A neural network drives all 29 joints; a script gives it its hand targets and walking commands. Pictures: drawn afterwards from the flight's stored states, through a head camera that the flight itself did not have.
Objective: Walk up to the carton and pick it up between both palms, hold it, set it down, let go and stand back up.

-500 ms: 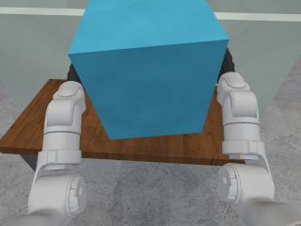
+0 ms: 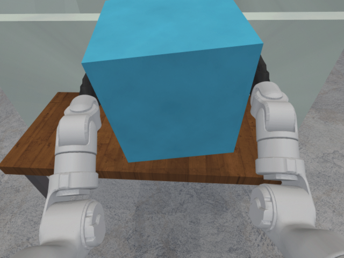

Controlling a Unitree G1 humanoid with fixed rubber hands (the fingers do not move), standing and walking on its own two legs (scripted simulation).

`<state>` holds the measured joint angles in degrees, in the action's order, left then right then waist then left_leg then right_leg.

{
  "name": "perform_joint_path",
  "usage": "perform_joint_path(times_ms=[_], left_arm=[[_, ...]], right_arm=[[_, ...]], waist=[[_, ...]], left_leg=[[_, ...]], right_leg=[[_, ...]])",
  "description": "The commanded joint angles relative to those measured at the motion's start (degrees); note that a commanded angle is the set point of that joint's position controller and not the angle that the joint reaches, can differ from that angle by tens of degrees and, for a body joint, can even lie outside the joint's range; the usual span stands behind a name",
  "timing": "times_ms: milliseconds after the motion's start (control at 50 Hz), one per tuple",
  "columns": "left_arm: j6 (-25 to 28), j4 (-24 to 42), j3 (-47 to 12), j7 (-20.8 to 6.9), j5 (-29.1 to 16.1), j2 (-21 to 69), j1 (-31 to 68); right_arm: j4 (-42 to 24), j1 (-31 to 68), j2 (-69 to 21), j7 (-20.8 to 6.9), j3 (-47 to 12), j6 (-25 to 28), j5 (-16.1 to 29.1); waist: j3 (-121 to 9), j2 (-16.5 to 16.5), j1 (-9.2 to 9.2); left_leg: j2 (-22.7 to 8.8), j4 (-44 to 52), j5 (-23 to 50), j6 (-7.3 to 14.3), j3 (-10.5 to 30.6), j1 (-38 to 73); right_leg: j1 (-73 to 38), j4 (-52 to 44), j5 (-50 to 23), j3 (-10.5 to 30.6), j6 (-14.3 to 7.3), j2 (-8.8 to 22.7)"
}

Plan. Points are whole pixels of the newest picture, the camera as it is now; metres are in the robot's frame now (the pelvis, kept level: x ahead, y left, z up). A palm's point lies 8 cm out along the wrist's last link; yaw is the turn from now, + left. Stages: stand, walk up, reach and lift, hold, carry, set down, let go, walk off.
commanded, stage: hold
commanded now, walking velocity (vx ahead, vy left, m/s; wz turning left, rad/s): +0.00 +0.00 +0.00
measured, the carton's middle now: (173, 80) +0.46 -0.01 +0.21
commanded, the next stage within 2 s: none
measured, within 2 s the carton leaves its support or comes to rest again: neither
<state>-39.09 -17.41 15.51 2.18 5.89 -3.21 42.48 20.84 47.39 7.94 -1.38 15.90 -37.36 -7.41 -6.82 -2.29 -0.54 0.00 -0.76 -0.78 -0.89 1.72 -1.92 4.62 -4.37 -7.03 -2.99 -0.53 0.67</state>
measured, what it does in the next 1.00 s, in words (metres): stands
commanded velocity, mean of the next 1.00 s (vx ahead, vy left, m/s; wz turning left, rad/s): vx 0.00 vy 0.00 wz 0.00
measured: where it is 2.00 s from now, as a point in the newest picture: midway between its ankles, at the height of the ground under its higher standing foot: outside the picture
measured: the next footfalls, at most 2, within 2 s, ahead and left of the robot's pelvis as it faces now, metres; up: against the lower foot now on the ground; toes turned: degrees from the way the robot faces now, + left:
none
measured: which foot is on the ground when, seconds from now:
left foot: down 0.00-1.00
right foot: down 0.00-1.00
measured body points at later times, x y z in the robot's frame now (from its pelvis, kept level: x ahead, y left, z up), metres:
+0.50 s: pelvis +0.01 +0.00 +0.00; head -0.02 -0.02 +0.45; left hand +0.40 +0.19 +0.21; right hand +0.42 -0.18 +0.23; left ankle -0.01 +0.13 -0.76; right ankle +0.05 -0.11 -0.76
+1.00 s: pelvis +0.02 +0.02 +0.00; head -0.01 +0.00 +0.45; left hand +0.39 +0.19 +0.20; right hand +0.40 -0.18 +0.21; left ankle -0.01 +0.13 -0.76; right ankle +0.05 -0.11 -0.76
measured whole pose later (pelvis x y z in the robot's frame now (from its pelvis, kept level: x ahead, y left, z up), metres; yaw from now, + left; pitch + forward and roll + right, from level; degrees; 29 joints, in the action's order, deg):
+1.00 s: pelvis +0.02 +0.02 +0.00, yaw +0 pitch +2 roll +0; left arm -42.1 -6.7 12.2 3.3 4.1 -2.9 34.2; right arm 10.7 38.2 6.8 -0.8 13.4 -38.8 -5.2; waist -6.2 -1.5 -0.7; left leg 1.1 0.9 -1.1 0.1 1.3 -0.1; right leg 3.3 -5.0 -6.3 -2.5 0.7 1.7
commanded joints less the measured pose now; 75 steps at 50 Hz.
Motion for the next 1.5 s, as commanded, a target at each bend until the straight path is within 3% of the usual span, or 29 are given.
perform_joint_path(times_ms=[0,300,360,460,560,580,640,720,780,900,920,960,1000,1140,1340,1400,1480], left_arm=[[4.2,9.3,-16.7,-8.3,-6.2,17.3,36.8],[6.2,7.3,-15.6,-10.2,-5.3,17.7,38.3],[6.4,7.0,-15.8,-10.1,-5.0,17.8,38.2],[6.3,5.9,-16.2,-9.7,-5.1,18.0,36.6],[6.2,10.8,-18.2,-8.8,-6.7,18.6,36.9],[6.1,11.7,-18.8,-8.6,-7.2,18.3,36.9],[5.5,13.5,-20.5,-8.0,-7.9,19.1,35.4],[4.6,15.8,-22.0,-7.2,-9.2,20.2,33.3],[3.5,17.3,-23.0,-6.7,-9.2,20.5,31.5],[1.6,21.0,-24.7,-6.2,-9.7,20.3,27.8],[1.4,22.2,-24.8,-6.0,-10.3,20.4,27.3],[0.9,23.8,-24.9,-6.0,-10.0,20.1,26.4],[0.5,24.9,-25.6,-5.8,-10.3,20.4,26.1],[-1.0,24.6,-25.0,-6.0,-9.8,20.1,22.6],[1.2,18.4,-22.5,-8.9,-7.4,20.3,27.7],[2.2,15.7,-20.3,-10.1,-6.2,20.5,30.6],[3.7,11.6,-19.0,-11.4,-5.7,21.6,33.4]], right_arm=[[-5.5,31.5,-23.2,-8.9,-18.5,2.8,6.9],[-4.5,33.6,-26.2,-8.0,-18.6,5.3,6.0],[-3.6,33.0,-26.3,-7.8,-18.0,5.4,5.9],[-3.3,31.8,-24.4,-7.6,-17.9,5.7,5.5],[-5.8,30.3,-24.4,-6.9,-18.9,5.6,6.9],[-6.2,29.9,-24.5,-6.7,-19.2,5.3,7.1],[-8.1,28.2,-24.0,-6.4,-19.7,4.8,7.2],[-11.9,26.9,-22.9,-6.4,-21.0,4.1,8.3],[-13.4,24.5,-22.6,-6.3,-21.1,3.2,8.4],[-16.7,20.9,-21.6,-6.8,-22.5,1.1,9.5],[-18.0,20.1,-22.0,-6.8,-22.9,0.8,9.5],[-19.7,19.8,-21.9,-7.1,-23.7,0.4,9.9],[-20.7,19.3,-21.8,-7.3,-24.1,0.1,10.5],[-22.8,17.8,-21.9,-8.0,-25.4,-1.3,10.7],[-15.6,22.2,-25.6,-9.1,-24.5,0.2,9.1],[-12.0,24.6,-27.2,-9.5,-23.5,1.1,8.7],[-9.0,27.8,-28.8,-10.1,-22.4,2.4,7.3]], waist=[[-21.1,5.1,-0.86],[-25.2,6.2,-1.74],[-22.9,4.4,-1.29],[-21.9,4.3,-1.49],[-24.1,2.0,-1.16],[-24.2,3.3,-0.87],[-25.3,1.4,-0.27],[-26.3,2.0,-0.33],[-24.1,0.3,0.08],[-24.5,0.0,0.14],[-24.3,1.2,0.13],[-25.1,2.2,-0.08],[-24.0,0.8,-0.3],[-21.0,3.9,-0.75],[-17.7,5.2,-0.85],[-17.1,3.7,-1.88],[-17.8,5.1,-1.83]], left_leg=[[1.8,3.6,-1.6,0.5,-2.1,-12.6],[2.4,4.4,-0.1,1.4,-1.8,-10.9],[2.4,4.8,0.3,1.3,-2.2,-10.1],[2.2,4.6,2.0,0.8,-1.9,-10.9],[1.7,3.3,7.0,0.2,-1.6,-9.6],[1.7,3.1,7.6,-0.1,-1.5,-8.9],[1.5,2.0,11.3,-0.9,-1.5,-6.2],[1.2,0.3,15.6,-1.6,-1.3,-4.4],[1.2,-0.1,17.6,-2.2,-1.3,-3.7],[0.9,-1.6,21.5,-2.9,-0.9,-1.6],[0.8,-1.9,22.1,-2.9,-0.9,-1.1],[0.9,-2.1,21.2,-2.8,-1.1,-0.7],[0.9,-2.0,21.1,-3.0,-1.2,-1.8],[1.3,-0.7,13.6,-1.9,-1.5,-3.2],[2.0,1.0,-3.2,0.1,-2.2,-10.4],[2.3,0.7,-7.9,0.3,-2.7,-13.5],[2.3,0.7,-9.4,0.8,-2.8,-13.9]], right_leg=[[-27.1,6.7,-2.0,2.8,1.1,-0.7],[-28.0,7.0,-5.6,3.3,2.1,0.3],[-26.7,6.8,-5.8,3.1,2.0,0.3],[-26.8,6.3,-6.1,3.4,1.5,-0.1],[-27.3,6.7,-8.9,3.4,1.0,-0.4],[-26.8,6.9,-9.1,3.2,1.1,-0.5],[-25.7,5.9,-9.4,2.8,0.5,-1.1],[-24.4,6.2,-10.7,2.6,0.3,-1.4],[-23.2,5.8,-10.9,2.5,0.0,-1.6],[-22.8,5.5,-11.6,2.8,-0.1,-1.9],[-22.2,5.7,-11.9,2.6,0.0,-2.1],[-22.3,5.9,-11.9,2.5,0.1,-2.0],[-22.5,6.1,-11.5,2.5,0.2,-2.1],[-23.2,6.6,-8.0,2.2,1.1,-1.8],[-22.9,7.5,2.8,3.0,1.9,-0.8],[-23.4,7.3,7.8,3.3,1.6,-0.4],[-22.8,7.7,9.9,3.2,1.8,-0.3]])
